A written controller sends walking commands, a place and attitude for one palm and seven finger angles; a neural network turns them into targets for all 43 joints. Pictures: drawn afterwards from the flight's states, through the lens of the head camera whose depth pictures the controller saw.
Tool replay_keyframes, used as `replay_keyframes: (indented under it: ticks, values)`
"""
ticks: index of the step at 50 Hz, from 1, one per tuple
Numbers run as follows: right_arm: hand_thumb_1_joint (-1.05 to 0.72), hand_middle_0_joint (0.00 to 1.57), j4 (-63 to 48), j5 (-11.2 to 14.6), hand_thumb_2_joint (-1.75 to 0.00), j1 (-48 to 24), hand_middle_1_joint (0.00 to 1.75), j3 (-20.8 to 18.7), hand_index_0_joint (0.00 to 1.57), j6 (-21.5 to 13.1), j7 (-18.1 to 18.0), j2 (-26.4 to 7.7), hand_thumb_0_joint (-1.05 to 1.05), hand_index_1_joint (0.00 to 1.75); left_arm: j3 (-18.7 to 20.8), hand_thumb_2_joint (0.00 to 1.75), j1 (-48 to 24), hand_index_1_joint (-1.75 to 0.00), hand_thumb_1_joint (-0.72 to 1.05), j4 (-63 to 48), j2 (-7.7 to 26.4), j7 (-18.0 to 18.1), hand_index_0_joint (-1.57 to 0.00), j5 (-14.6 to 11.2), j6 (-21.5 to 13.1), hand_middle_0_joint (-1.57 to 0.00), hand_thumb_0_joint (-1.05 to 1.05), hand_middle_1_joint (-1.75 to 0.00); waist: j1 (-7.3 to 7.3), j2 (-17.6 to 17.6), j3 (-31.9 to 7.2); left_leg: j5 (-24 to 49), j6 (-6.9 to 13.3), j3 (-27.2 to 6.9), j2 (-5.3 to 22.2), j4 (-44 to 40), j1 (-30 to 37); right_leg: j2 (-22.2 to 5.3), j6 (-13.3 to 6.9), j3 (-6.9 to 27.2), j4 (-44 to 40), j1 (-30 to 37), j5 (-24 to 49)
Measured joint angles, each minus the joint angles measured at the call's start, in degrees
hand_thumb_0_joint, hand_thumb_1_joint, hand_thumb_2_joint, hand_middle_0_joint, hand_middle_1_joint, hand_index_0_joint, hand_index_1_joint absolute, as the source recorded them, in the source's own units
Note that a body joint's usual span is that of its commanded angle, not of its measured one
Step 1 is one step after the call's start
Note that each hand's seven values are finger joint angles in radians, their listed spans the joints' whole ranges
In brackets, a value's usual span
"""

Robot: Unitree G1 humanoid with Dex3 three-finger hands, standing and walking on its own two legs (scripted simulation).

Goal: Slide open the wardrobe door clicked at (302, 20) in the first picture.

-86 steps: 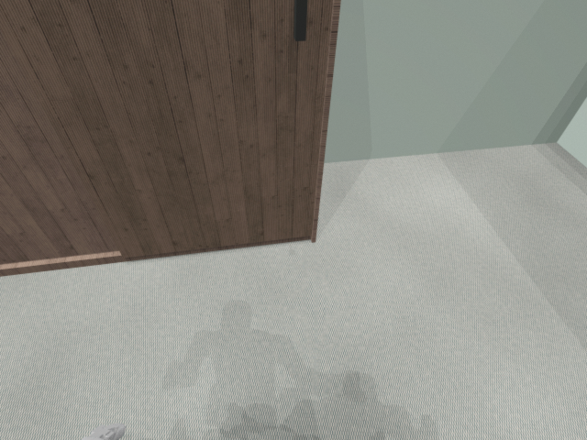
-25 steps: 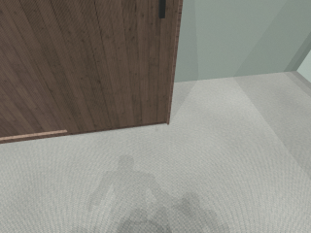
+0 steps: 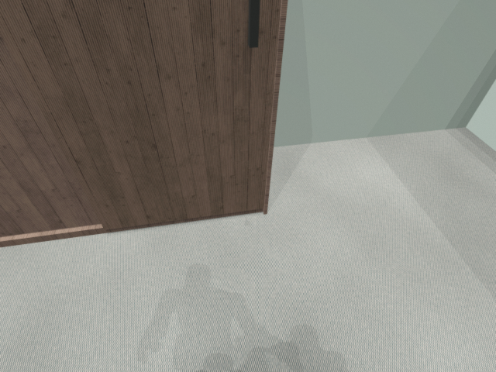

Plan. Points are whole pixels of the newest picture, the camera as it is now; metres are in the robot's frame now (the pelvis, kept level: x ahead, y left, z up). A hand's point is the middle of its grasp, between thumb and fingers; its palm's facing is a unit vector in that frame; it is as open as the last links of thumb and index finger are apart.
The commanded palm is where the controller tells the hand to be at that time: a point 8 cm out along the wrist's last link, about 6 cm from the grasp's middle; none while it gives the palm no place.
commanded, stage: walk to a spot facing it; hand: right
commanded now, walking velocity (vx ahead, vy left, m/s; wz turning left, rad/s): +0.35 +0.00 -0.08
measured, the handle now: (252, 12) +1.02 +0.04 +0.22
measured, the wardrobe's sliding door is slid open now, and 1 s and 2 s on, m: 0.00 0.00 0.00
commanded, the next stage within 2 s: turn to face it in 0.30 s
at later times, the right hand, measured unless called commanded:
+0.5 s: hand (349, 347) +0.24 -0.19 -0.18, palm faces -0.04 +0.98 -0.17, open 7.3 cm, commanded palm none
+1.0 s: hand (344, 304) +0.33 -0.20 -0.19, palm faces -0.03 +0.99 -0.16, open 7.3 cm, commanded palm none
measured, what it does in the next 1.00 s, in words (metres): walks ahead: left foot, then right foot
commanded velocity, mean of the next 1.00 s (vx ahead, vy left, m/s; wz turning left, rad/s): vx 0.11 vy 0.00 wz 0.20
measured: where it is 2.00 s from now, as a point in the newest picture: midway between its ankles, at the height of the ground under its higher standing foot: (241, 319)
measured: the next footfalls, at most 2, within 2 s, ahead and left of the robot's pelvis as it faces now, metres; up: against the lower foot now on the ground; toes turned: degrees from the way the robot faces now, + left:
left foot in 0.56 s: +0.34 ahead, +0.09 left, +0.00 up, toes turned +8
right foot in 0.96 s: +0.33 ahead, -0.13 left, +0.00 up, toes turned +3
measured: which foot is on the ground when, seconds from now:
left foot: down 0.00-0.14, up 0.16-0.54, down 0.56-0.98, up 1.00-1.00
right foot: down 0.00-0.56, up 0.58-0.94, down 0.96-1.00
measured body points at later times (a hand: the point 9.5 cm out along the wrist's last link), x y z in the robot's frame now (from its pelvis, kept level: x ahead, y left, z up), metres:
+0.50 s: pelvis +0.16 -0.02 -0.01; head +0.20 -0.02 +0.44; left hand +0.01 +0.16 -0.15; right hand +0.24 -0.25 -0.17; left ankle +0.29 +0.10 -0.71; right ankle +0.01 -0.12 -0.74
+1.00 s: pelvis +0.26 -0.03 -0.01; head +0.27 -0.05 +0.44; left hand +0.33 +0.21 -0.14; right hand +0.33 -0.25 -0.17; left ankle +0.30 +0.08 -0.74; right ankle +0.29 -0.13 -0.74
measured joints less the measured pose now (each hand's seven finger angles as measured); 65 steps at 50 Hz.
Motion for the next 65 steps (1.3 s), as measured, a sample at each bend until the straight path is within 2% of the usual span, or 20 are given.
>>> replay_keyframes:
  ticks: [4, 7, 9, 11, 15, 19, 22, 25, 28, 31, 32, 35, 38, 41, 48, 51, 54, 58, 61, 65]
  values:
    - [-0.91, 0.2, -0.17, -0.02, -0.9, 4.22, 0.3, -0.64, 0.2, -0.59, 0.26, 2.3, 0.0, 0.3, 0.31, 0.9, 4.59, -0.3, 0.91, 0.15, -2.28, -0.27, -0.2, -0.01, 0.07, -0.2, 0.0, -0.3, 0.08, 0.11, -0.69, -2.47, -0.12, 1.52, 0.18, 1.2, 0.88, -1.11, -0.61, -2.0, 6.68, -3.06, -4.17]
    - [-0.91, 0.2, 0.43, 0.08, -0.9, 7.36, 0.3, -1.11, 0.2, -0.81, 0.27, 3.51, 0.0, 0.3, 0.61, 0.9, 7.18, -0.3, 0.91, 0.37, -4.04, -0.37, -0.2, -0.21, -0.87, -0.2, 0.0, -0.3, -0.11, 1.35, 0.0, -5.52, -0.83, 1.56, 1.31, 4.18, 1.27, -0.84, -1.26, -3.98, 5.77, -2.39, -0.66]
    - [-0.91, 0.2, 1.46, 0.17, -0.9, 9.28, 0.3, -1.29, 0.2, -0.13, 0.23, 4.22, 0.0, 0.3, 0.92, 0.9, 8.58, -0.3, 0.91, 0.29, -5.37, -0.1, -0.2, 0.0, -2.17, -0.2, 0.0, -0.3, -0.06, 2.62, 0.11, -9.36, 0.34, 0.65, 2.11, 12.63, -1.92, 0.0, -2.1, -5.64, 5.66, -1.01, -2.25]
    - [-0.91, 0.2, 2.46, -0.14, -0.9, 9.75, 0.3, -1.23, 0.2, 0.52, 0.21, 5.09, 0.0, 0.3, 1.03, 0.9, 10.57, -0.3, 0.91, -0.02, -6.49, 0.56, -0.2, -0.02, -3.47, -0.2, 0.0, -0.3, 0.93, 2.36, 0.49, -11.41, 1.09, 0.71, 1.51, 24.91, -7.25, 0.03, -2.69, -6.16, 3.66, 1.06, -3.39]
    - [-0.91, 0.2, 1.67, -0.27, -0.9, 7.09, 0.3, -1.88, 0.2, 0.02, 0.68, 5.67, 0.01, 0.3, 0.61, 0.9, 14.8, -0.3, 0.91, 1.2, -9.18, 1.56, -0.2, -0.26, -4.65, -0.2, 0.0, -0.3, 2.2, 2.17, 2.61, -6.76, 0.79, 2.14, 2.53, 36.92, -17.02, 0.37, -2.79, -5.54, -3.66, 6.32, -1.34]
    - [-0.91, 0.2, -0.94, -0.23, -0.9, 2.74, 0.3, -2.48, 0.2, -0.37, 0.94, 6.14, 0.01, 0.3, 0.38, 0.9, 17.92, -0.3, 0.91, 3.65, -11.31, 2.11, -0.2, -0.56, -4.94, -0.2, 0.0, -0.3, 1.86, 2.04, 4.55, -0.06, 0.26, 2.75, 4.02, 35.13, -24.11, 0.57, -2.31, -5.74, -9.51, 11.21, -0.53]
    - [-0.93, 0.2, -2.44, 0.03, -0.9, -0.52, 0.3, -2.91, 0.2, -0.44, 0.79, 6.01, 0.01, 0.3, 0.53, 0.9, 18.94, -0.3, 0.91, 4.85, -12.05, 2.37, -0.2, -0.47, -4.78, -0.2, 0.0, -0.3, 2.14, 1.62, 5.99, 3.68, 0.66, 4.17, 4.1, 25.55, -25.23, 0.43, -1.64, -6.46, -11.65, 14.49, -1.55]
    - [-0.93, 0.2, -3.7, 0.17, -0.9, -3.33, 0.3, -2.93, 0.2, -0.9, 0.63, 6.24, 0.01, 0.3, 0.9, 0.9, 19.02, -0.3, 0.91, 5.52, -11.94, 2.58, -0.2, -0.5, -4.39, -0.2, 0.0, -0.3, 2.8, 0.75, 7.3, 5.84, 2.09, 5.48, 2.58, 16.41, -23.11, -0.14, -0.69, -7.3, -10.4, 16.81, -4.68]
    - [-0.92, 0.2, -4.97, -0.22, -0.9, -4.32, 0.3, -2.86, 0.2, -2.43, 0.48, 6.38, 0.01, 0.3, 1.49, 0.9, 19.33, -0.3, 0.91, 5.86, -11.5, 2.56, -0.2, -0.83, -3.67, -0.2, 0.0, -0.3, 2.75, 0.07, 7.37, 8.78, 3.66, 6.46, 0.86, 9.41, -17.21, -1.34, 0.12, -7.84, 0.53, 15.22, -10.91]
    - [-0.92, 0.2, -5.39, 0.19, -0.9, -5.34, 0.3, -3.02, 0.2, -3.86, -0.47, 7.29, 0.0, 0.3, 2.16, 0.9, 14.93, -0.3, 0.91, 4.62, -10.13, 2.56, -0.2, -1.55, -2.38, -0.2, 0.01, -0.3, 2.27, -1.65, 8.67, 3.59, 4.83, 6.98, -0.9, 13.01, -16.83, -2.08, -0.2, -3.64, 30.56, 2.47, -12.3]
    - [-0.92, 0.2, -5.42, 0.33, -0.9, -5.4, 0.3, -2.92, 0.2, -3.69, -0.74, 7.44, 0.0, 0.3, 2.35, 0.9, 13.06, -0.3, 0.91, 3.69, -9.72, 2.63, -0.2, -1.55, -2.13, -0.2, 0.01, -0.3, 2.25, -1.69, 8.96, 3.62, 4.86, 6.97, -1.22, 12.42, -15.86, -2.02, -0.15, -2.96, 37.08, -1.39, -11.58]
    - [-0.92, 0.2, -4.95, 0.36, -0.9, -4.77, 0.3, -2.72, 0.2, -2.65, -1.51, 7.76, 0.0, 0.3, 2.66, 0.9, 7.39, -0.3, 0.91, 0.29, -8.63, 2.61, -0.2, -0.94, -1.61, -0.2, 0.01, -0.3, 2.15, -1.05, 8.26, 5.14, 4.86, 6.34, -1.92, 8.51, -13.06, -3.14, 0.33, -2.88, 43.06, -10.72, -8.2]
    - [-0.94, 0.2, -4.64, 0.12, -0.9, -3.82, 0.3, -3.19, 0.2, -1.52, -2.12, 7.52, -0.01, 0.3, 2.94, 0.9, 2.85, -0.3, 0.91, -3.25, -7.76, 2.56, -0.2, -0.45, -1.05, -0.2, 0.0, -0.3, 1.91, -0.89, 6.18, 6.27, 4.67, 5.63, -2.31, 5.17, -11.52, -4.58, 1.11, -3.03, 36.85, -15.81, -6.11]
    - [-0.94, 0.2, -4.61, -0.27, -0.9, -2.67, 0.3, -3.18, 0.2, -0.6, -1.66, 7.07, -0.01, 0.3, 2.98, 0.9, -0.37, -0.3, 0.91, -5.69, -7.32, 2.21, -0.19, -0.17, -0.68, -0.2, 0.0, -0.3, 1.04, -0.79, 4.25, 6.64, 4.24, 4.56, -2.72, 3.57, -10.81, -5.17, 1.57, -3.09, 28.91, -16.86, -3.96]
    - [-0.92, 0.2, -5.21, -0.17, -0.9, 0.93, 0.3, -3.47, 0.2, 0.6, -0.96, 6.57, 0.0, 0.3, 2.34, 0.9, -1.79, -0.3, 0.91, -7.74, -7.72, 1.75, -0.2, -0.54, -1.2, -0.2, 0.0, -0.3, -1.06, 0.1, 1.48, 4.88, 2.42, 2.28, -3.49, 4.98, -10.62, -3.67, 1.57, -3.77, 8.35, -8.16, 0.02]
    - [-0.92, 0.2, -4.75, 0.28, -0.9, 2.09, 0.3, -3.82, 0.2, 1.49, -0.72, 5.85, 0.0, 0.3, 1.78, 0.9, -0.38, -0.3, 0.91, -7.52, -8.95, 1.83, -0.2, -0.22, -1.26, -0.2, 0.0, -0.3, -1.09, 2.18, 1.49, -2.47, 0.97, 0.73, -2.42, 10.65, -11.77, -2.41, -0.74, -5.34, 6.51, -6.24, 1.26]
    - [-0.91, 0.2, -4.37, -0.17, -0.9, 3.19, 0.3, -4.23, 0.2, 1.85, -0.25, 5.73, 0.0, 0.3, 2.01, 0.9, 0.99, -0.3, 0.93, -7.16, -8.88, 2.6, -0.2, -0.09, -1.31, -0.2, -0.01, -0.3, -0.91, 2.24, 1.66, -6.94, -0.2, -0.33, -1.76, 22.66, -14.77, -2.35, -1.67, -6.69, 2.74, -3.87, 2.43]
    - [-0.91, 0.2, -3.59, -0.65, -0.9, 4.69, 0.3, -4.56, 0.2, 1.48, 0.44, 5.35, 0.0, 0.3, 2.16, 0.9, 3.06, -0.3, 0.94, -6.12, -8.05, 2.25, -0.2, 0.17, -1.9, -0.2, -0.01, -0.3, -0.67, 2.32, 1.59, -5.22, -1.01, -0.26, 0.45, 31.39, -16.81, -2.33, -1.7, -8.62, -2.26, -1.25, 3.99]
    - [-0.91, 0.2, -2.63, -0.69, -0.9, 4.99, 0.3, -4.41, 0.2, 1.44, 0.82, 5.26, 0.0, 0.3, 2.52, 0.9, 5.09, -0.3, 0.93, -5.03, -7.74, 2.07, -0.2, 0.34, -2.6, -0.2, 0.0, -0.3, 0.23, 1.86, 1.81, -5.05, -1.24, 0.7, 2.12, 29.44, -15.93, -2.62, -1.41, -9.59, -4.54, 0.35, 4.28]
    - [-0.91, 0.2, -1.72, -0.56, -0.9, 3.61, 0.3, -3.94, 0.2, 1.15, 1.09, 5.58, 0.01, 0.3, 2.99, 0.9, 8.04, -0.3, 0.92, -2.87, -7.45, 1.82, -0.2, 0.67, -2.77, -0.2, 0.0, -0.3, 1.96, 0.69, 2.64, -7.28, -0.98, 2.58, 3.26, 19.71, -12.79, -3.62, -0.37, -10.37, -5.02, 2.0, 3.26]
